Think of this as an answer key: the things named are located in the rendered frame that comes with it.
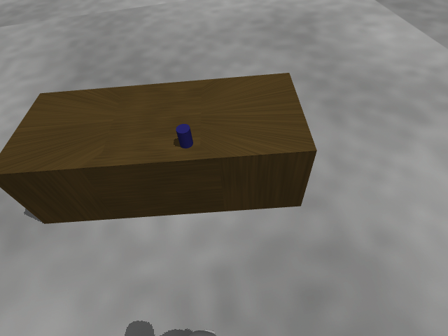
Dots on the can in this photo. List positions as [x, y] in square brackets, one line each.
[184, 136]

